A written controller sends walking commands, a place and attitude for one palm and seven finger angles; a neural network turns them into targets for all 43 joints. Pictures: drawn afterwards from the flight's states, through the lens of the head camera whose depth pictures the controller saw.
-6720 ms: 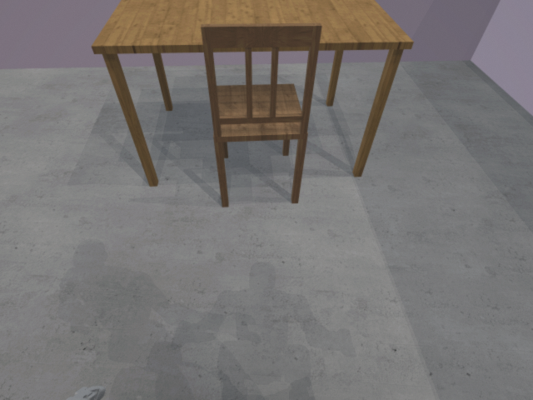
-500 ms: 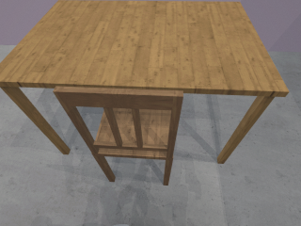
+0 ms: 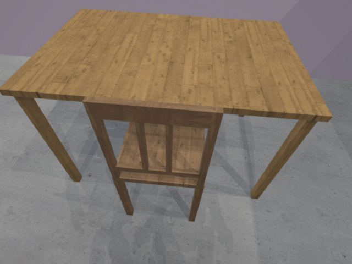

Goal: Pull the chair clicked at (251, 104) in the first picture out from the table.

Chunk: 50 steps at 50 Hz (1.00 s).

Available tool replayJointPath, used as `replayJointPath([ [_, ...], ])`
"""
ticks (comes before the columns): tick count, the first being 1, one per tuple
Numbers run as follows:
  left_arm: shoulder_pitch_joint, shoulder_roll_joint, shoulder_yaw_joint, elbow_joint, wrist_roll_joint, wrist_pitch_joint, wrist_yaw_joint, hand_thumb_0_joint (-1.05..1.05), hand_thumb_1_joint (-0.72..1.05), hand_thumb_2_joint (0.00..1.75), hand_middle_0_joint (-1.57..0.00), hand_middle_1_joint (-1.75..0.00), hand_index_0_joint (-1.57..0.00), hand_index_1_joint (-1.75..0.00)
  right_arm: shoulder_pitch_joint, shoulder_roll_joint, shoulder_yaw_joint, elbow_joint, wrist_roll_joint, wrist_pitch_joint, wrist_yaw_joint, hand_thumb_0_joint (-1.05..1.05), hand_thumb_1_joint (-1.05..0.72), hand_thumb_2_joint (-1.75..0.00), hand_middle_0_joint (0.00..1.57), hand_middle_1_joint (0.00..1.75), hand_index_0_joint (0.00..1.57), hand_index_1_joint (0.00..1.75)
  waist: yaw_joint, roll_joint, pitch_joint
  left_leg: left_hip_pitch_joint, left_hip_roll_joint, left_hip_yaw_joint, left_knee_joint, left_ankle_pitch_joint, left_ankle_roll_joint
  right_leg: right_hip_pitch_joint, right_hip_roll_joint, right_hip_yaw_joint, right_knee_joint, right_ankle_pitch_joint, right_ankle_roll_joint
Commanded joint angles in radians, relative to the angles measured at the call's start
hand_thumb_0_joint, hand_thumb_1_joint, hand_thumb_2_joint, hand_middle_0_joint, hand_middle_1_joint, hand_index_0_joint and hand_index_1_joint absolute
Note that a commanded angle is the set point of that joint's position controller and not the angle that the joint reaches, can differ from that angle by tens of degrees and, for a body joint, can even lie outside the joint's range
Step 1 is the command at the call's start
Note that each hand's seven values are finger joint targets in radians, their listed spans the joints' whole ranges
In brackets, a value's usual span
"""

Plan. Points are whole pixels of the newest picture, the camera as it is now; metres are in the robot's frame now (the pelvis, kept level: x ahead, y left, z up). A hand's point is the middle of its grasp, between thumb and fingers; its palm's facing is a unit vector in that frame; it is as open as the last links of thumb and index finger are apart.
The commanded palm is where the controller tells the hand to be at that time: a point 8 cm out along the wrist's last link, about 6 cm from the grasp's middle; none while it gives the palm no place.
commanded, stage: come to a stop and stand still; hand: left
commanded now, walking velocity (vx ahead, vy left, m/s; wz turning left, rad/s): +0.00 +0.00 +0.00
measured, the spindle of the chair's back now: (142, 147) +0.49 +0.16 -0.11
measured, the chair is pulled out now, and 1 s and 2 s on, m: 0.00 0.00 0.00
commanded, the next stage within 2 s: look again from close up in 0.28 s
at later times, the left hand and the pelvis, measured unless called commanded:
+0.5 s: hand out of the picture -0.01 +0.19 -0.17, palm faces -0.01 -0.98 -0.20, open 7.4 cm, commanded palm none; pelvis -0.01 +0.01 +0.00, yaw +0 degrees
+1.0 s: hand out of the picture +0.03 +0.18 -0.16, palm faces +0.01 -0.97 -0.25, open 7.3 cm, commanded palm none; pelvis -0.01 +0.00 +0.00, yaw +0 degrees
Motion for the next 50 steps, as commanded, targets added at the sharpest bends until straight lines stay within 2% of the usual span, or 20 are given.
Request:
replayJointPath([
  [1,0.009,0.057,0.005,-0.033,0.001,-0.009,-0.004,0.0,0.9,0.9,-0.2,-0.3,-0.2,-0.3,0.018,-0.116,-0.005,-0.026,0.0,-0.028,-0.019,0.0,-0.9,-0.9,0.2,0.3,0.2,0.3,0.003,0.218,0.06,-0.137,0.198,-0.199,-0.278,0.107,0.094,0.035,0.008,0.008,0.054,-0.09,-0.007],
  [4,0.057,0.052,-0.001,0.004,-0.001,-0.015,-0.009,0.0,0.9,0.9,-0.2,-0.3,-0.2,-0.3,0.032,-0.093,0.001,-0.011,0.005,-0.032,-0.028,0.0,-0.9,-0.9,0.2,0.3,0.2,0.3,0.014,0.137,0.042,-0.075,0.163,-0.134,-0.202,0.277,0.095,0.06,0.0,0.025,0.005,-0.034,-0.011],
  [6,0.088,0.055,-0.006,0.027,-0.002,-0.026,-0.005,0.0,0.9,0.9,-0.2,-0.3,-0.2,-0.3,0.049,-0.084,0.003,-0.004,0.008,-0.036,-0.028,0.0,-0.9,-0.9,0.2,0.3,0.2,0.3,0.011,0.107,0.032,-0.045,0.127,-0.115,-0.158,0.299,0.067,0.093,-0.019,0.055,-0.105,0.079,-0.014],
  [7,0.088,0.066,-0.008,0.035,-0.003,-0.03,-0.004,0.0,0.9,0.9,-0.2,-0.3,-0.2,-0.3,0.065,-0.079,0.004,0.003,0.011,-0.038,-0.026,0.0,-0.9,-0.9,0.2,0.3,0.2,0.3,-0.001,0.091,0.019,-0.038,0.113,-0.109,-0.158,0.255,0.051,0.108,-0.029,0.073,-0.127,0.108,-0.019],
  [9,0.065,0.066,-0.009,0.042,-0.005,-0.034,-0.006,0.0,0.9,0.9,-0.2,-0.3,-0.2,-0.3,0.085,-0.073,0.004,0.015,0.014,-0.032,-0.023,0.0,-0.9,-0.9,0.2,0.3,0.2,0.3,-0.014,-0.013,0.064,-0.048,0.098,-0.096,-0.162,0.171,0.037,0.09,-0.032,0.079,-0.152,0.119,-0.022],
  [13,0.078,0.047,-0.013,0.053,-0.006,-0.038,-0.003,0.0,0.9,0.9,-0.2,-0.3,-0.2,-0.3,0.118,-0.063,0.008,0.037,0.013,-0.038,-0.023,0.0,-0.9,-0.9,0.2,0.3,0.2,0.3,-0.021,0.025,0.047,-0.025,0.097,-0.092,-0.183,0.149,0.032,0.089,-0.036,0.08,-0.161,0.104,-0.022],
  [15,0.089,0.046,-0.014,0.058,-0.006,-0.039,-0.003,0.0,0.9,0.9,-0.2,-0.3,-0.2,-0.3,0.116,-0.059,0.01,0.043,0.014,-0.038,-0.022,0.0,-0.9,-0.9,0.2,0.3,0.2,0.3,-0.017,0.024,0.057,-0.041,0.093,-0.092,-0.192,0.103,0.033,0.091,-0.035,0.078,-0.169,0.085,-0.022],
  [18,0.105,0.032,-0.017,0.07,-0.006,-0.042,-0.002,0.0,0.9,0.9,-0.2,-0.3,-0.2,-0.3,0.135,-0.05,0.012,0.05,0.014,-0.041,-0.024,0.0,-0.9,-0.9,0.2,0.3,0.2,0.3,-0.021,0.022,0.05,-0.024,0.093,-0.091,-0.193,0.119,0.033,0.082,-0.035,0.079,-0.165,0.102,-0.023],
  [19,0.031,0.218,-0.042,-0.051,-0.015,-0.075,0.006,0.0,0.9,0.9,-0.2,-0.3,-0.2,-0.3,0.04,-0.15,-0.017,-0.052,-0.014,-0.04,-0.003,0.0,-0.9,-0.9,0.2,0.3,0.2,0.3,-0.06,0.052,0.105,-0.122,-0.014,-0.081,-0.161,0.271,0.052,0.024,0.033,0.038,-0.012,0.126,-0.063],
  [20,0.106,0.153,-0.028,-0.043,-0.003,-0.067,0.013,0.0,0.9,0.9,-0.2,-0.3,-0.2,-0.3,0.067,-0.149,-0.032,-0.038,-0.004,-0.08,-0.008,0.0,-0.9,-0.9,0.2,0.3,0.2,0.3,-0.015,0.067,0.046,-0.112,0.116,-0.102,-0.125,0.239,0.042,0.041,-0.004,0.052,-0.006,-0.001,-0.053],
  [21,0.115,0.117,-0.033,-0.045,-0.002,-0.072,0.012,0.0,0.9,0.9,-0.2,-0.3,-0.2,-0.3,0.055,-0.107,-0.03,-0.039,0.006,-0.085,-0.009,0.0,-0.9,-0.9,0.2,0.3,0.2,0.3,-0.016,0.095,-0.04,-0.077,0.101,-0.118,-0.105,0.254,0.049,0.075,-0.016,0.067,-0.028,0.064,-0.063],
  [23,0.118,0.094,-0.031,-0.047,-0.007,-0.079,0.013,0.0,0.9,0.9,-0.2,-0.3,-0.2,-0.3,0.052,-0.087,-0.029,-0.035,0.014,-0.081,-0.009,0.0,-0.9,-0.9,0.2,0.3,0.2,0.3,-0.026,0.073,-0.077,-0.038,0.081,-0.099,-0.064,0.257,0.041,0.081,-0.033,0.073,-0.056,0.124,-0.063],
  [24,0.123,0.088,-0.03,-0.049,-0.009,-0.074,0.013,0.0,0.9,0.9,-0.2,-0.3,-0.2,-0.3,0.065,-0.059,-0.021,-0.032,0.012,-0.07,-0.007,0.0,-0.9,-0.9,0.2,0.3,0.2,0.3,-0.031,0.043,-0.072,-0.036,0.077,-0.093,-0.06,0.227,0.041,0.077,-0.032,0.077,-0.065,0.115,-0.059],
  [25,0.119,0.076,-0.032,-0.047,-0.01,-0.073,0.013,0.0,0.9,0.9,-0.2,-0.3,-0.2,-0.3,0.064,-0.061,-0.021,-0.028,0.012,-0.063,-0.005,0.0,-0.9,-0.9,0.2,0.3,0.2,0.3,-0.033,0.024,-0.046,-0.05,0.068,-0.09,-0.056,0.186,0.037,0.062,-0.037,0.077,-0.081,0.096,-0.055],
  [27,0.105,0.074,-0.032,-0.05,-0.008,-0.072,0.013,0.0,0.9,0.9,-0.2,-0.3,-0.2,-0.3,0.06,-0.071,-0.019,-0.022,0.012,-0.055,-0.002,0.0,-0.9,-0.9,0.2,0.3,0.2,0.3,-0.038,0.031,0.016,-0.074,0.065,-0.088,-0.063,0.161,0.032,0.024,-0.037,0.079,-0.088,0.078,-0.05],
  [30,0.096,0.087,-0.029,-0.053,-0.008,-0.07,0.011,0.0,0.9,0.9,-0.2,-0.3,-0.2,-0.3,0.056,-0.077,-0.014,-0.018,0.008,-0.044,0.004,0.0,-0.9,-0.9,0.2,0.3,0.2,0.3,-0.037,0.023,0.041,-0.078,0.06,-0.084,-0.073,0.123,0.032,0.016,-0.038,0.1,-0.111,0.04,-0.048],
  [32,0.082,0.095,-0.025,-0.054,-0.008,-0.074,0.011,0.0,0.9,0.9,-0.2,-0.3,-0.2,-0.3,0.052,-0.085,-0.013,-0.016,0.009,-0.044,0.005,0.0,-0.9,-0.9,0.2,0.3,0.2,0.3,-0.043,0.0,0.038,-0.063,0.059,-0.085,-0.067,0.15,0.03,0.013,-0.043,0.104,-0.11,0.057,-0.045],
  [34,0.076,0.1,-0.024,-0.055,-0.008,-0.074,0.011,0.0,0.9,0.9,-0.2,-0.3,-0.2,-0.3,0.053,-0.087,-0.011,-0.01,0.007,-0.044,0.007,0.0,-0.9,-0.9,0.2,0.3,0.2,0.3,-0.04,-0.003,0.007,-0.03,0.064,-0.079,-0.069,0.181,0.032,0.03,-0.041,0.107,-0.108,0.09,-0.044],
  [39,0.058,0.111,-0.018,-0.055,-0.008,-0.076,0.011,0.0,0.9,0.9,-0.2,-0.3,-0.2,-0.3,0.031,-0.095,-0.01,-0.002,0.006,-0.044,0.008,0.0,-0.9,-0.9,0.2,0.3,0.2,0.3,-0.037,-0.012,-0.007,-0.011,0.065,-0.07,-0.071,0.22,0.026,0.055,-0.052,0.102,-0.104,0.161,-0.04],
  [50,0.042,0.111,-0.014,-0.04,-0.008,-0.073,0.01,0.0,0.9,0.9,-0.2,-0.3,-0.2,-0.3,0.016,-0.093,-0.004,0.031,0.007,-0.039,0.01,0.0,-0.9,-0.9,0.2,0.3,0.2,0.3,-0.034,0.011,0.018,-0.017,0.065,-0.068,-0.101,0.159,0.02,0.045,-0.052,0.107,-0.14,0.085,-0.033],
])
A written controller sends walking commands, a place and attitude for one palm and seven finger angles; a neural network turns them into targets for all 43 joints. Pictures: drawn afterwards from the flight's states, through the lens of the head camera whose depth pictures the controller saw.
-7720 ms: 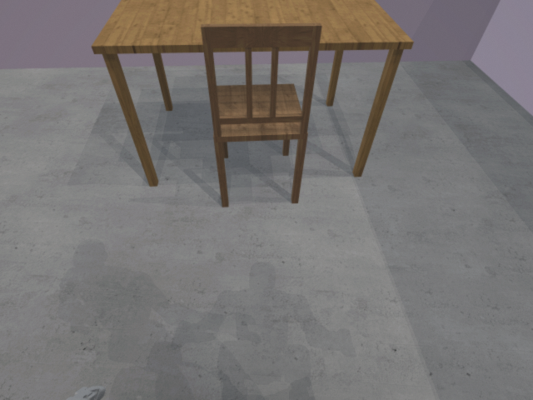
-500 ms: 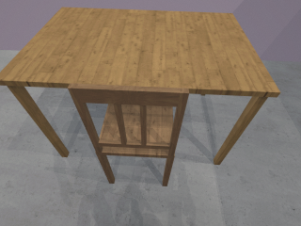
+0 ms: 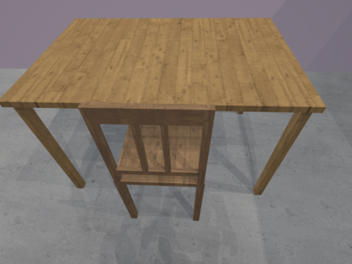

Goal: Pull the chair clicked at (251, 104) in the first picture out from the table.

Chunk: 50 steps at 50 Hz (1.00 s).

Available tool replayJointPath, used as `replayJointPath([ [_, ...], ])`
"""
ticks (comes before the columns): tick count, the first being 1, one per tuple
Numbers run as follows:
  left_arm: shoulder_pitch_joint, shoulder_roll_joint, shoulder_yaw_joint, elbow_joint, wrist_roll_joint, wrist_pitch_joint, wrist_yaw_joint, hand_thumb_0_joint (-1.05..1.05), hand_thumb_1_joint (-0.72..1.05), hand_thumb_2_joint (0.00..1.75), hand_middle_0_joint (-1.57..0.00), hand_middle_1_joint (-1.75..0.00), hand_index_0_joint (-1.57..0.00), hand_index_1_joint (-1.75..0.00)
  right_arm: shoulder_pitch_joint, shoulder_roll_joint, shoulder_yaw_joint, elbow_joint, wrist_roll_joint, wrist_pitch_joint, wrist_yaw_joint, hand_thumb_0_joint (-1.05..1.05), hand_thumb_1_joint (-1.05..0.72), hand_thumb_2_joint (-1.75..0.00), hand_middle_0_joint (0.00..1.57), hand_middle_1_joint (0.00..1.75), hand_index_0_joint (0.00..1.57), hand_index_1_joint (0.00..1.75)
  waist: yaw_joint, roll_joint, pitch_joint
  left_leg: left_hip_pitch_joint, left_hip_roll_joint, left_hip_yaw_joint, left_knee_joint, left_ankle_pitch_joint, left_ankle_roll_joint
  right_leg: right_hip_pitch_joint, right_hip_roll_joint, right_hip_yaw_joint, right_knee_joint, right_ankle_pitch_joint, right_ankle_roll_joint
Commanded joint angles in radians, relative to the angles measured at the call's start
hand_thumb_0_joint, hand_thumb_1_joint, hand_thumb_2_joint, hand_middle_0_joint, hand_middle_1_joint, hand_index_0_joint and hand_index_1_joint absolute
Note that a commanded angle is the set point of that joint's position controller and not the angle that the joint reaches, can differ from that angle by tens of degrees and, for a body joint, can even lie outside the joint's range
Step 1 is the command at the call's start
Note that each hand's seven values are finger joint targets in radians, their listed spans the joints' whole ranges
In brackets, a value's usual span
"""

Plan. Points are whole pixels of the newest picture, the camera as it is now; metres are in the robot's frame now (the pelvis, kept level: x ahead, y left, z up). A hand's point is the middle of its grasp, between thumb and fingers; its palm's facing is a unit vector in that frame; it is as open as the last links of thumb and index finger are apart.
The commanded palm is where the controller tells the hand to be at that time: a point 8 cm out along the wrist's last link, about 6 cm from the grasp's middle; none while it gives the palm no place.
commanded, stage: look again from close up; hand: left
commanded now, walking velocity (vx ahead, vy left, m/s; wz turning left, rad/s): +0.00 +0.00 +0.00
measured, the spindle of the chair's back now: (140, 148) +0.49 +0.16 -0.12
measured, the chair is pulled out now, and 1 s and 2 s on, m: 0.00 0.00 0.00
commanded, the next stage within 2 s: shuffle to correct the standing spot in 0.16 s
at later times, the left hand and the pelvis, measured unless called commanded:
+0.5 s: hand out of the picture -0.01 +0.17 -0.17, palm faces +0.01 -0.98 -0.21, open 7.4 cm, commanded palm none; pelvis +0.01 +0.00 +0.00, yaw -1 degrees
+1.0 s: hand out of the picture +0.02 +0.17 -0.18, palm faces +0.03 -0.97 -0.24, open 7.3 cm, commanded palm none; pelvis +0.00 -0.01 -0.01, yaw +1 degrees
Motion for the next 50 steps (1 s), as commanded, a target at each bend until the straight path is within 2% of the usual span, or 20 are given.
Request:
replayJointPath([
  [1,0.046,0.139,0.032,-0.029,-0.003,-0.019,0.004,0.0,0.9,0.9,-0.2,-0.3,-0.2,-0.3,0.04,-0.081,-0.009,-0.019,0.004,-0.018,-0.004,0.0,-0.9,-0.9,0.2,0.3,0.2,0.3,0.002,-0.037,-0.003,-0.033,0.072,-0.071,-0.085,0.14,0.017,0.005,-0.075,0.089,-0.11,0.09,-0.024],
  [13,0.083,0.114,0.029,0.005,-0.004,-0.019,0.005,0.0,0.9,0.9,-0.2,-0.3,-0.2,-0.3,0.086,-0.058,-0.006,0.024,0.008,-0.021,-0.009,0.0,-0.9,-0.9,0.2,0.3,0.2,0.3,0.003,-0.043,0.0,-0.03,0.077,-0.073,-0.098,0.154,0.019,0.022,-0.076,0.076,-0.11,0.115,-0.024],
  [17,0.105,0.1,0.029,0.021,0.002,-0.011,-0.002,0.0,0.9,0.9,-0.2,-0.3,-0.2,-0.3,0.105,-0.05,-0.009,0.04,0.002,-0.014,-0.009,0.0,-0.9,-0.9,0.2,0.3,0.2,0.3,0.002,-0.035,0.051,-0.051,0.078,-0.086,-0.132,-0.087,0.027,-0.03,-0.056,0.071,-0.123,-0.139,-0.028],
  [20,0.114,0.085,0.032,0.014,0.008,-0.005,-0.008,0.0,0.9,0.9,-0.2,-0.3,-0.2,-0.3,0.117,-0.06,-0.019,0.037,-0.001,-0.011,-0.01,0.0,-0.9,-0.9,0.2,0.3,0.2,0.3,-0.002,0.004,0.105,-0.081,0.105,-0.127,-0.182,-0.221,0.044,-0.082,-0.03,0.048,-0.086,-0.196,-0.031],
  [24,0.144,0.07,0.037,0.017,0.008,-0.011,-0.015,0.0,0.9,0.9,-0.2,-0.3,-0.2,-0.3,0.143,-0.061,-0.03,0.033,0.001,-0.022,-0.017,0.0,-0.9,-0.9,0.2,0.3,0.2,0.3,-0.001,0.028,0.091,-0.056,0.148,-0.154,-0.19,-0.149,0.069,-0.072,-0.009,0.009,-0.009,-0.073,-0.038],
  [26,0.161,0.056,0.04,0.018,0.01,-0.015,-0.014,0.0,0.9,0.9,-0.2,-0.3,-0.2,-0.3,0.153,-0.06,-0.03,0.037,0.002,-0.028,-0.022,0.0,-0.9,-0.9,0.2,0.3,0.2,0.3,0.005,0.034,0.083,-0.042,0.15,-0.134,-0.142,0.009,0.075,-0.056,-0.018,0.01,0.008,0.03,-0.041],
  [28,0.193,0.06,0.043,0.035,0.005,-0.021,-0.007,0.0,0.9,0.9,-0.2,-0.3,-0.2,-0.3,0.157,-0.034,-0.021,0.043,0.004,-0.033,-0.03,0.0,-0.9,-0.9,0.2,0.3,0.2,0.3,0.01,-0.027,0.051,-0.034,0.11,-0.068,-0.042,0.23,0.053,0.012,-0.046,0.047,-0.013,0.232,-0.048],
  [29,0.208,0.069,0.044,0.042,0.0,-0.023,-0.003,0.0,0.9,0.9,-0.2,-0.3,-0.2,-0.3,0.154,-0.014,-0.018,0.04,0.004,-0.034,-0.033,0.0,-0.9,-0.9,0.2,0.3,0.2,0.3,0.011,-0.057,0.034,-0.034,0.092,-0.044,-0.012,0.275,0.038,0.041,-0.059,0.07,-0.023,0.352,-0.054],
  [31,0.219,0.079,0.042,0.053,-0.006,-0.031,0.006,0.0,0.9,0.9,-0.2,-0.3,-0.2,-0.3,0.159,-0.003,-0.012,0.045,0.008,-0.028,-0.037,0.0,-0.9,-0.9,0.2,0.3,0.2,0.3,0.002,-0.083,-0.004,-0.028,0.078,-0.027,0.003,0.295,0.013,0.098,-0.094,0.083,-0.022,0.613,-0.054],
  [33,0.212,0.088,0.042,0.045,-0.009,-0.033,0.013,0.0,0.9,0.9,-0.2,-0.3,-0.2,-0.3,0.161,-0.006,-0.013,0.048,0.012,-0.023,-0.038,0.0,-0.9,-0.9,0.2,0.3,0.2,0.3,-0.001,-0.071,-0.047,-0.001,0.079,-0.025,-0.007,0.314,0.003,0.137,-0.105,0.08,-0.01,0.719,-0.051],
  [35,0.19,0.096,0.046,0.031,-0.009,-0.027,0.018,0.0,0.9,0.9,-0.2,-0.3,-0.2,-0.3,0.144,-0.011,-0.017,0.04,0.014,-0.016,-0.039,0.0,-0.9,-0.9,0.2,0.3,0.2,0.3,0.001,-0.063,-0.021,-0.001,0.08,-0.026,-0.011,0.339,-0.002,0.114,-0.107,0.084,-0.004,0.72,-0.051],
  [38,0.165,0.104,0.052,0.005,-0.005,-0.019,0.022,0.0,0.9,0.9,-0.2,-0.3,-0.2,-0.3,0.136,-0.014,-0.025,0.022,0.015,-0.007,-0.038,0.0,-0.9,-0.9,0.2,0.3,0.2,0.3,0.001,-0.053,-0.046,0.014,0.081,-0.023,0.0,0.325,-0.004,0.097,-0.115,0.105,-0.009,0.643,-0.06],
  [40,0.139,0.108,0.053,-0.006,-0.004,-0.014,0.021,0.0,0.9,0.9,-0.2,-0.3,-0.2,-0.3,0.129,-0.018,-0.025,0.015,0.014,-0.004,-0.035,0.0,-0.9,-0.9,0.2,0.3,0.2,0.3,0.0,-0.038,-0.047,0.02,0.082,-0.026,-0.007,0.3,-0.003,0.074,-0.109,0.111,-0.029,0.527,-0.061],
  [44,0.102,0.107,0.047,-0.015,-0.001,-0.009,0.015,0.0,0.9,0.9,-0.2,-0.3,-0.2,-0.3,0.117,-0.016,-0.022,0.008,0.011,-0.001,-0.026,0.0,-0.9,-0.9,0.2,0.3,0.2,0.3,-0.004,-0.071,-0.024,0.023,0.077,-0.032,-0.045,0.179,0.003,0.021,-0.095,0.116,-0.09,0.284,-0.051],
  [45,0.202,0.157,0.063,0.024,0.007,-0.027,0.041,0.0,0.9,0.9,-0.2,-0.3,-0.2,-0.3,0.006,-0.077,-0.029,-0.086,0.012,-0.019,-0.024,0.0,-0.9,-0.9,0.2,0.3,0.2,0.3,0.047,-0.232,-0.049,-0.113,0.08,0.012,0.217,0.119,-0.022,0.126,-0.156,0.176,-0.048,0.89,0.001],
  [46,0.171,0.18,0.065,-0.034,0.008,-0.04,0.035,0.0,0.9,0.9,-0.2,-0.3,-0.2,-0.3,0.069,-0.028,-0.025,-0.138,0.013,-0.011,-0.018,0.0,-0.9,-0.9,0.2,0.3,0.2,0.3,0.005,-0.247,-0.146,-0.185,0.044,-0.049,0.238,-0.154,0.001,0.21,-0.239,0.231,-0.051,0.834,-0.068],
  [47,0.134,0.15,0.054,-0.051,0.015,-0.037,0.029,0.0,0.9,0.9,-0.2,-0.3,-0.2,-0.3,0.056,-0.023,-0.02,-0.138,0.015,-0.008,-0.017,0.0,-0.9,-0.9,0.2,0.3,0.2,0.3,0.006,-0.154,-0.133,-0.155,0.048,-0.033,0.234,-0.181,0.0,0.136,-0.231,0.202,-0.081,0.624,-0.117],
  [48,0.082,0.157,0.05,-0.074,0.014,-0.031,0.023,0.0,0.9,0.9,-0.2,-0.3,-0.2,-0.3,0.094,-0.007,-0.018,-0.136,0.015,-0.004,-0.015,0.0,-0.9,-0.9,0.2,0.3,0.2,0.3,-0.029,-0.096,-0.115,-0.097,0.03,-0.012,0.157,-0.125,-0.001,0.057,-0.196,0.169,-0.086,0.401,-0.133],
  [49,0.039,0.162,0.054,-0.091,0.008,-0.022,0.018,0.0,0.9,0.9,-0.2,-0.3,-0.2,-0.3,0.138,-0.005,-0.013,-0.123,0.008,-0.003,-0.01,0.0,-0.9,-0.9,0.2,0.3,0.2,0.3,-0.046,-0.012,-0.095,-0.021,0.024,0.019,0.062,-0.025,-0.002,-0.017,-0.164,0.135,-0.073,0.205,-0.123],
  [50,0.033,0.147,0.049,-0.099,0.001,-0.016,0.013,0.0,0.9,0.9,-0.2,-0.3,-0.2,-0.3,0.15,-0.019,-0.01,-0.119,0.002,-0.009,-0.008,0.0,-0.9,-0.9,0.2,0.3,0.2,0.3,-0.043,0.023,-0.035,-0.028,0.041,-0.012,0.02,0.008,0.005,-0.076,-0.113,0.118,-0.054,0.061,-0.093],
])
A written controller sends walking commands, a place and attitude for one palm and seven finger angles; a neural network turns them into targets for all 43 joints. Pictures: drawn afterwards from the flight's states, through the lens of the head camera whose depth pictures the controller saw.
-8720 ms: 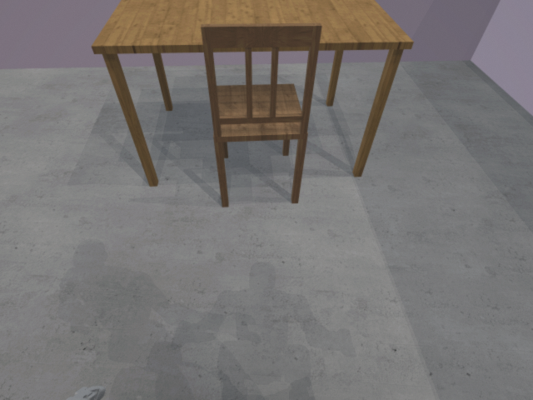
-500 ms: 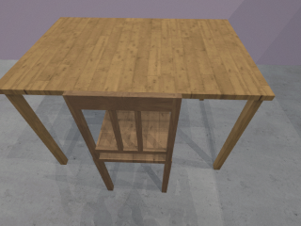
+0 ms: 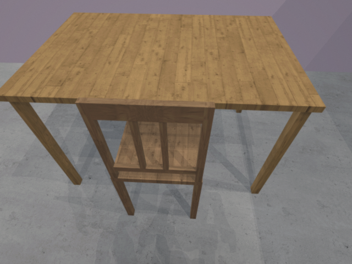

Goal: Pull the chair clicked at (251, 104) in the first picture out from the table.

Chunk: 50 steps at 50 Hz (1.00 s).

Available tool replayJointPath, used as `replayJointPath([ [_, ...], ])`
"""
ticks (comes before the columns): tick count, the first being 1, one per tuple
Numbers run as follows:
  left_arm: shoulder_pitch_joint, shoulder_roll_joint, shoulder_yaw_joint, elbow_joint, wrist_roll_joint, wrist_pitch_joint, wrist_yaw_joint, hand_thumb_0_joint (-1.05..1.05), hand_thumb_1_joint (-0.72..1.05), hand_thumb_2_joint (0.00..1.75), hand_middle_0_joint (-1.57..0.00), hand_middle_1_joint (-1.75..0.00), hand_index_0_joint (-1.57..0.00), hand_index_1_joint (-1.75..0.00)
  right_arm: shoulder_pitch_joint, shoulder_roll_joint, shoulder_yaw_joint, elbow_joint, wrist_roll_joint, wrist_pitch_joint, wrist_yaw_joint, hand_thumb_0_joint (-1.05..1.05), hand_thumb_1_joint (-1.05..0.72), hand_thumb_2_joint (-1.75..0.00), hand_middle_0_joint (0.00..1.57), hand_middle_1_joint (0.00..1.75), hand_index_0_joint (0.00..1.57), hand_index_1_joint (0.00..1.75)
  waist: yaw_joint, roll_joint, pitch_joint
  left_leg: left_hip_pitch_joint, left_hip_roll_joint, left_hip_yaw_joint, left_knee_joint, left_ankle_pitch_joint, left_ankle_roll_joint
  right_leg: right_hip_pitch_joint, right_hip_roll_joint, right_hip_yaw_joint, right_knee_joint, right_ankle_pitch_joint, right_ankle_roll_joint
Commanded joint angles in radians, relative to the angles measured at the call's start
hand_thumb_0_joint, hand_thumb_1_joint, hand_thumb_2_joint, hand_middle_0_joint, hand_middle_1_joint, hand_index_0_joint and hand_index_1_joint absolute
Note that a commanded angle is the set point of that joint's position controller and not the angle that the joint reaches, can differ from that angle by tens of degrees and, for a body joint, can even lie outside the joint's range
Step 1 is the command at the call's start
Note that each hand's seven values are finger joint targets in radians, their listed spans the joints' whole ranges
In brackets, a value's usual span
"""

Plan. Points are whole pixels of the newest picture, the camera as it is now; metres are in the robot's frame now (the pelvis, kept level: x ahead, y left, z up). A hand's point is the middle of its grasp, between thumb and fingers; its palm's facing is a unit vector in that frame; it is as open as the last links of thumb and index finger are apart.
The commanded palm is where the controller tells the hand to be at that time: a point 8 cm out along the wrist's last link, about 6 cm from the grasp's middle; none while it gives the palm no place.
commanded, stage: come to a stop and stand still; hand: left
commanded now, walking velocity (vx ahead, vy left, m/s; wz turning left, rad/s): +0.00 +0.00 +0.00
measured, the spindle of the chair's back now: (138, 145) +0.50 +0.16 -0.11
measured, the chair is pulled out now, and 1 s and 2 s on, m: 0.00 0.00 0.00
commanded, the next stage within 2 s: look again from close up in 0.42 s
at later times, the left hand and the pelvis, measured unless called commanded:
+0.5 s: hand out of the picture -0.03 +0.20 -0.17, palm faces +0.00 -0.98 -0.21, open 7.4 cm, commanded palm none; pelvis -0.01 +0.03 +0.00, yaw -1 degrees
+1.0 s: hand out of the picture +0.03 +0.19 -0.17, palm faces +0.00 -0.98 -0.21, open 7.3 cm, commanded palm none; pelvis +0.02 +0.02 +0.01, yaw -1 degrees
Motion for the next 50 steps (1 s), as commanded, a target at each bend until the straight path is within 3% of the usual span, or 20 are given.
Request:
replayJointPath([
  [1,-0.013,0.137,0.028,-0.084,-0.014,0.001,-0.009,0.0,0.9,0.9,-0.2,-0.3,-0.2,-0.3,0.123,-0.048,0.01,-0.057,-0.013,-0.025,0.008,0.0,-0.9,-0.9,0.2,0.3,0.2,0.3,-0.027,0.034,0.01,-0.019,0.067,-0.05,-0.154,0.109,0.035,-0.072,-0.101,0.115,-0.091,-0.039,-0.047],
  [2,-0.012,0.134,0.023,-0.09,-0.008,0.015,-0.012,0.0,0.9,0.9,-0.2,-0.3,-0.2,-0.3,0.092,-0.066,0.012,-0.076,-0.013,-0.026,0.01,0.0,-0.9,-0.9,0.2,0.3,0.2,0.3,-0.008,0.073,0.065,-0.106,0.084,-0.094,-0.207,0.043,0.047,-0.056,-0.07,0.09,-0.09,-0.127,-0.031],
  [3,-0.001,0.126,0.02,-0.085,-0.005,0.023,-0.015,0.0,0.9,0.9,-0.2,-0.3,-0.2,-0.3,0.071,-0.08,0.014,-0.084,-0.014,-0.027,0.01,0.0,-0.9,-0.9,0.2,0.3,0.2,0.3,0.001,0.093,0.099,-0.167,0.088,-0.122,-0.258,-0.051,0.054,-0.035,-0.05,0.073,-0.072,-0.137,-0.022],
  [5,0.024,0.119,0.015,-0.082,-0.003,0.026,-0.023,0.0,0.9,0.9,-0.2,-0.3,-0.2,-0.3,0.06,-0.097,0.015,-0.098,-0.016,-0.029,0.009,0.0,-0.9,-0.9,0.2,0.3,0.2,0.3,0.018,0.068,0.121,-0.228,0.091,-0.146,-0.321,-0.155,0.064,0.01,-0.04,0.054,-0.051,-0.1,-0.017],
  [7,0.044,0.116,0.012,-0.077,-0.003,0.026,-0.028,0.0,0.9,0.9,-0.2,-0.3,-0.2,-0.3,0.058,-0.107,0.014,-0.1,-0.016,-0.028,0.01,0.0,-0.9,-0.9,0.2,0.3,0.2,0.3,0.024,-0.004,0.109,-0.225,0.077,-0.14,-0.33,-0.198,0.062,0.017,-0.046,0.063,-0.064,-0.109,-0.015],
  [11,0.057,0.122,0.013,-0.077,-0.004,0.023,-0.033,0.0,0.9,0.9,-0.2,-0.3,-0.2,-0.3,0.078,-0.111,0.017,-0.087,-0.017,-0.027,0.011,0.0,-0.9,-0.9,0.2,0.3,0.2,0.3,0.02,-0.016,0.084,-0.187,0.061,-0.13,-0.327,-0.192,0.062,-0.004,-0.055,0.086,-0.091,-0.141,-0.015],
  [19,0.068,0.116,0.005,-0.04,-0.009,0.009,-0.034,0.0,0.9,0.9,-0.2,-0.3,-0.2,-0.3,0.125,-0.082,0.029,-0.027,-0.01,-0.036,0.008,0.0,-0.9,-0.9,0.2,0.3,0.2,0.3,0.009,-0.039,0.055,-0.108,0.047,-0.107,-0.296,-0.072,0.058,-0.017,-0.077,0.116,-0.123,-0.096,-0.02],
  [23,0.083,0.101,0.0,-0.007,-0.014,0.002,-0.03,0.0,0.9,0.9,-0.2,-0.3,-0.2,-0.3,0.142,-0.072,0.035,0.008,-0.006,-0.045,0.003,0.0,-0.9,-0.9,0.2,0.3,0.2,0.3,0.007,-0.035,0.012,-0.056,0.045,-0.084,-0.264,0.042,0.054,0.011,-0.088,0.116,-0.111,-0.001,-0.018],
  [31,0.084,0.084,-0.002,0.041,-0.016,-0.004,-0.024,0.0,0.9,0.9,-0.2,-0.3,-0.2,-0.3,0.144,-0.048,0.041,0.059,-0.002,-0.053,-0.008,0.0,-0.9,-0.9,0.2,0.3,0.2,0.3,0.006,-0.043,0.003,0.005,0.046,-0.056,-0.22,0.231,0.048,0.036,-0.098,0.114,-0.094,0.153,-0.016],
  [40,0.067,0.078,-0.001,0.058,-0.015,-0.002,-0.021,0.0,0.9,0.9,-0.2,-0.3,-0.2,-0.3,0.123,-0.037,0.039,0.084,-0.003,-0.05,-0.014,0.0,-0.9,-0.9,0.2,0.3,0.2,0.3,0.008,-0.043,0.024,0.025,0.05,-0.047,-0.219,0.276,0.043,0.043,-0.097,0.115,-0.095,0.208,-0.016],
  [50,0.052,0.092,0.003,0.052,-0.016,-0.004,-0.021,0.0,0.9,0.9,-0.2,-0.3,-0.2,-0.3,0.111,-0.046,0.039,0.084,-0.005,-0.052,-0.016,0.0,-0.9,-0.9,0.2,0.3,0.2,0.3,0.01,-0.035,-0.01,0.064,0.054,-0.044,-0.216,0.357,0.04,0.077,-0.102,0.11,-0.091,0.284,-0.018],
])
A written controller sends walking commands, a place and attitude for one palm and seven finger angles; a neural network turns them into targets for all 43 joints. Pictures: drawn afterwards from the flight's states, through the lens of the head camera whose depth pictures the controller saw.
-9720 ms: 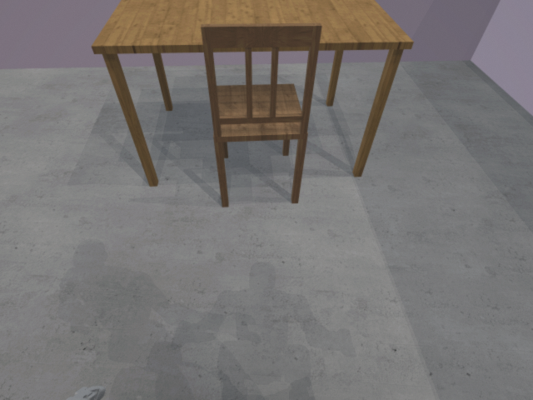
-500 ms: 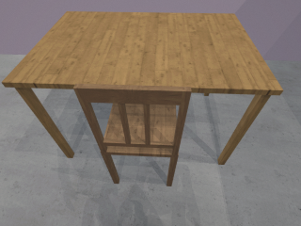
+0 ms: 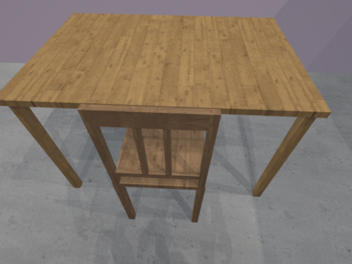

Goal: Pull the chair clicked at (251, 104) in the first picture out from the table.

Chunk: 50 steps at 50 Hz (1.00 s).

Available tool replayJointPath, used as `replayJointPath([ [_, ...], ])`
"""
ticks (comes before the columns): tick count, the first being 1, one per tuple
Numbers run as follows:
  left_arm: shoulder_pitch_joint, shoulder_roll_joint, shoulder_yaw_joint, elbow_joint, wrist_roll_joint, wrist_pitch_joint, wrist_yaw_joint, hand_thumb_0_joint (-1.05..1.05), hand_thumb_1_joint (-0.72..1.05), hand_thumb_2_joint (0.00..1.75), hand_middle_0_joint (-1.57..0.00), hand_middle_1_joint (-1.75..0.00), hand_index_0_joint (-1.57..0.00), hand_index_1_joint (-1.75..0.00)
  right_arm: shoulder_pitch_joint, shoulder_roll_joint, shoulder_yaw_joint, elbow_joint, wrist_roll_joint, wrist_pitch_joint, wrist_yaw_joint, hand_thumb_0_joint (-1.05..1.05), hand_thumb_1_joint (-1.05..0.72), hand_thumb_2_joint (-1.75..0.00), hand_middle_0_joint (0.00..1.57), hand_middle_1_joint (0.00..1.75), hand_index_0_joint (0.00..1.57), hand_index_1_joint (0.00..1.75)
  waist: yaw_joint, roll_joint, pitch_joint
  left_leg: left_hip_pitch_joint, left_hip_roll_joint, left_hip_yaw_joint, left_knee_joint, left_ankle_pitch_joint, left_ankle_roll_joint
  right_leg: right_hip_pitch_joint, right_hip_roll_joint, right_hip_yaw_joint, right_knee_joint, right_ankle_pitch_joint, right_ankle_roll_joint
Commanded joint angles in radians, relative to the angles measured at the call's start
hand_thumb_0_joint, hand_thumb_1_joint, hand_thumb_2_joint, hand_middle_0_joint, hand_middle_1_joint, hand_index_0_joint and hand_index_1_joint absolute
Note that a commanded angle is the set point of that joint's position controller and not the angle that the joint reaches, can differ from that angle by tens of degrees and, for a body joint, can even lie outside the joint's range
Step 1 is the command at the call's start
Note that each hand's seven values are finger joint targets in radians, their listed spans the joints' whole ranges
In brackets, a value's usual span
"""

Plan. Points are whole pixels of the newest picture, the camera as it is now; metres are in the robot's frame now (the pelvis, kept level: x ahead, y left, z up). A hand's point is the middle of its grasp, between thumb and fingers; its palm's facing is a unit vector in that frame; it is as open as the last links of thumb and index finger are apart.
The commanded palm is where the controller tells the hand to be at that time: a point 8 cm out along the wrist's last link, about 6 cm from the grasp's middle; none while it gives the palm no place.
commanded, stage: look again from close up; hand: left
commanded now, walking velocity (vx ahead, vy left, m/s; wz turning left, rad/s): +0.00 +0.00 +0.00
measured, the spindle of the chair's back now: (141, 151) +0.47 +0.15 -0.12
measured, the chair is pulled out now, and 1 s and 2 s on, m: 0.00 0.00 0.00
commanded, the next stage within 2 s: raise the hand toward the chair's back in 0.24 s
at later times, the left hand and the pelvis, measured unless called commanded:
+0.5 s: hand (96, 255) +0.15 +0.19 -0.06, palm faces +0.27 -0.95 -0.16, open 7.5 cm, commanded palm +0.10 +0.22 -0.07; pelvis -0.01 -0.01 -0.01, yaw +3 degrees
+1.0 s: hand (105, 257) +0.15 +0.17 -0.06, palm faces -0.02 -1.00 -0.05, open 11.3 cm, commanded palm +0.12 +0.23 -0.06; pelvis -0.06 -0.02 -0.11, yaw +4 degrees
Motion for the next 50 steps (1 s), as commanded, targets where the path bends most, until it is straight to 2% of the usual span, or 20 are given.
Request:
replayJointPath([
  [1,0.067,0.098,0.019,-0.024,-0.004,-0.016,-0.001,0.0,0.9,0.9,-0.2,-0.3,-0.2,-0.3,0.069,-0.079,-0.009,-0.018,0.003,-0.013,-0.004,0.0,-0.9,-0.9,0.2,0.3,0.2,0.3,0.001,-0.009,-0.004,-0.026,0.106,-0.076,-0.075,0.281,0.011,0.028,-0.07,0.054,-0.05,0.287,-0.049],
  [16,0.071,0.098,0.02,-0.028,-0.003,-0.015,-0.003,0.0,0.9,0.9,-0.2,-0.3,-0.2,-0.3,0.074,-0.07,-0.008,-0.013,0.004,-0.011,-0.003,0.0,-0.9,-0.9,0.2,0.3,0.2,0.3,0.003,-0.018,0.016,-0.028,0.101,-0.077,-0.095,0.237,0.01,0.026,-0.07,0.058,-0.078,0.254,-0.051],
  [17,0.139,0.141,0.028,0.01,0.008,-0.035,0.037,0.0,0.9,0.9,-0.2,-0.3,-0.2,-0.3,-0.011,-0.125,-0.024,-0.084,0.011,-0.018,0.005,0.0,-0.9,-0.9,0.2,0.3,0.2,0.3,0.032,-0.126,0.007,-0.11,0.127,-0.051,0.123,0.351,-0.019,0.051,-0.121,0.088,-0.057,0.671,-0.031],
  [18,-0.624,0.364,0.164,-1.53,-0.198,-0.255,0.021,0.0,0.88,0.89,-0.2,-0.3,-0.2,-0.3,0.019,-0.283,-0.043,-0.422,0.06,-0.167,-0.041,0.0,-0.9,-0.9,0.2,0.3,0.2,0.3,-0.077,0.092,-0.491,0.118,0.019,-0.059,-0.01,0.431,0.0,0.143,-0.02,0.017,0.025,0.495,-0.049],
  [19,-0.412,0.433,0.247,-1.452,-0.155,-0.24,0.077,0.0,0.85,0.88,-0.2,-0.29,-0.2,-0.29,-0.076,-0.184,-0.017,-0.368,0.052,-0.242,-0.082,0.0,-0.9,-0.9,0.2,0.3,0.2,0.3,-0.024,0.18,-0.419,0.151,0.046,-0.005,0.005,0.381,0.002,0.067,0.022,0.013,0.037,0.245,-0.047],
  [20,0.048,0.051,0.012,-1.179,-0.142,-0.095,0.069,0.0,0.83,0.87,-0.19,-0.29,-0.19,-0.29,-0.072,-0.152,-0.027,-0.405,0.044,-0.297,-0.068,0.0,-0.9,-0.9,0.2,0.3,0.2,0.3,-0.025,0.183,-0.266,0.036,0.056,-0.047,-0.024,0.422,-0.015,-0.039,0.035,-0.067,0.065,0.085,-0.05],
  [21,0.069,-0.052,-0.032,-1.082,-0.192,-0.057,0.061,0.0,0.81,0.86,-0.19,-0.29,-0.19,-0.29,-0.049,-0.18,-0.034,-0.369,0.062,-0.313,-0.065,0.0,-0.9,-0.9,0.2,0.3,0.2,0.3,-0.049,0.077,-0.133,-0.049,0.047,-0.074,0.009,0.362,-0.022,-0.103,0.021,-0.095,0.062,0.081,-0.035],
  [22,-0.027,-0.016,-0.013,-1.141,-0.188,-0.105,0.043,0.0,0.78,0.85,-0.19,-0.28,-0.19,-0.28,-0.048,-0.213,-0.052,-0.422,0.052,-0.328,-0.056,0.0,-0.9,-0.9,0.2,0.3,0.2,0.3,-0.067,0.059,-0.049,-0.121,0.034,-0.093,0.065,0.265,-0.019,-0.169,0.021,-0.104,0.056,0.087,-0.028],
  [23,-0.025,0.022,0.03,-1.096,-0.177,-0.163,0.02,0.0,0.76,0.84,-0.19,-0.28,-0.19,-0.28,-0.035,-0.228,-0.065,-0.44,0.032,-0.336,-0.049,0.0,-0.9,-0.9,0.2,0.3,0.2,0.3,-0.081,-0.031,-0.055,-0.193,0.019,-0.089,0.119,0.167,-0.016,-0.237,0.025,-0.114,0.073,0.049,-0.027],
  [26,0.278,-0.042,0.083,-0.862,-0.214,-0.372,-0.128,0.0,0.69,0.81,-0.18,-0.27,-0.18,-0.27,-0.082,-0.21,-0.09,-0.541,0.013,-0.35,-0.012,0.0,-0.9,-0.9,0.2,0.3,0.2,0.3,0.019,-0.268,-0.094,-0.445,-0.001,-0.064,0.274,0.027,-0.03,-0.37,0.03,-0.114,0.217,-0.099,-0.039],
  [28,0.344,-0.005,0.135,-0.87,-0.249,-0.539,-0.262,0.0,0.64,0.79,-0.17,-0.26,-0.17,-0.26,-0.111,-0.213,-0.106,-0.611,0.011,-0.347,0.02,0.0,-0.9,-0.9,0.2,0.3,0.2,0.3,0.052,-0.249,-0.166,-0.57,-0.017,-0.041,0.375,0.002,-0.04,-0.384,0.026,-0.075,0.321,-0.091,-0.049],
  [29,0.362,0.07,0.206,-0.833,-0.246,-0.606,-0.322,0.0,0.62,0.78,-0.17,-0.26,-0.17,-0.26,-0.123,-0.218,-0.115,-0.637,0.017,-0.337,0.04,0.0,-0.9,-0.9,0.2,0.3,0.2,0.3,0.068,-0.15,-0.191,-0.606,-0.024,-0.031,0.423,0.01,-0.046,-0.379,0.013,-0.042,0.363,-0.055,-0.063],
  [30,0.337,0.103,0.228,-0.847,-0.246,-0.662,-0.372,0.0,0.6,0.77,-0.17,-0.25,-0.17,-0.25,-0.137,-0.218,-0.117,-0.67,0.02,-0.328,0.05,0.0,-0.9,-0.9,0.2,0.3,0.2,0.3,0.066,-0.114,-0.22,-0.65,-0.03,-0.024,0.47,0.01,-0.041,-0.392,0.007,-0.025,0.403,-0.037,-0.066],
  [31,0.327,0.151,0.277,-0.86,-0.247,-0.667,-0.393,0.0,0.57,0.76,-0.17,-0.25,-0.17,-0.25,-0.154,-0.217,-0.122,-0.702,0.028,-0.314,0.05,0.0,-0.9,-0.9,0.2,0.3,0.2,0.3,0.082,-0.1,-0.251,-0.697,-0.033,-0.01,0.5,-0.016,-0.031,-0.415,0.005,-0.007,0.43,-0.066,-0.064],
  [34,0.187,0.192,0.304,-1.045,-0.303,-0.604,-0.395,0.0,0.5,0.73,-0.16,-0.24,-0.16,-0.24,-0.176,-0.216,-0.113,-0.795,0.042,-0.264,0.031,0.0,-0.9,-0.9,0.2,0.3,0.2,0.3,0.073,-0.034,-0.276,-0.768,-0.043,-0.007,0.547,-0.134,-0.015,-0.459,0.004,0.065,0.411,-0.27,-0.054],
  [38,0.032,0.184,0.26,-1.377,-0.289,-0.619,-0.315,0.0,0.41,0.69,-0.15,-0.22,-0.15,-0.22,-0.107,-0.195,-0.1,-0.808,0.034,-0.251,0.003,0.0,-0.9,-0.9,0.2,0.3,0.2,0.3,0.008,0.101,-0.4,-0.684,-0.01,-0.04,0.608,-0.064,0.004,-0.516,0.026,0.045,0.475,-0.165,-0.055],
  [39,-0.049,0.189,0.229,-1.448,-0.29,-0.633,-0.315,0.0,0.39,0.68,-0.15,-0.22,-0.15,-0.22,-0.092,-0.201,-0.091,-0.797,0.026,-0.252,-0.003,0.0,-0.9,-0.9,0.2,0.3,0.2,0.3,-0.03,0.071,-0.415,-0.689,-0.003,-0.055,0.639,-0.054,0.009,-0.545,0.034,0.041,0.497,-0.139,-0.051],
  [44,-0.029,0.156,0.147,-1.327,-0.29,-0.583,-0.395,0.0,0.27,0.63,-0.14,-0.2,-0.14,-0.2,-0.08,-0.22,-0.07,-0.737,0.033,-0.275,-0.029,0.0,-0.9,-0.9,0.2,0.3,0.2,0.3,-0.077,0.053,-0.362,-0.74,0.009,-0.085,0.685,-0.081,0.012,-0.625,0.047,0.014,0.506,-0.164,-0.05],
  [48,0.039,0.21,0.231,-1.272,-0.308,-0.44,-0.425,0.0,0.18,0.59,-0.13,-0.19,-0.13,-0.19,-0.098,-0.217,-0.072,-0.741,0.052,-0.272,-0.043,0.0,-0.9,-0.9,0.2,0.3,0.2,0.3,-0.023,0.017,-0.435,-0.762,0.0,-0.083,0.644,-0.103,0.008,-0.537,0.033,0.018,0.467,-0.228,-0.039],
  [50,0.098,0.215,0.278,-1.279,-0.323,-0.385,-0.409,0.0,0.13,0.57,-0.12,-0.18,-0.12,-0.18,-0.105,-0.204,-0.073,-0.754,0.055,-0.262,-0.042,0.0,-0.9,-0.9,0.2,0.3,0.2,0.3,0.007,-0.004,-0.481,-0.73,-0.001,-0.084,0.611,-0.051,0.008,-0.476,0.034,-0.001,0.47,-0.166,-0.037],
])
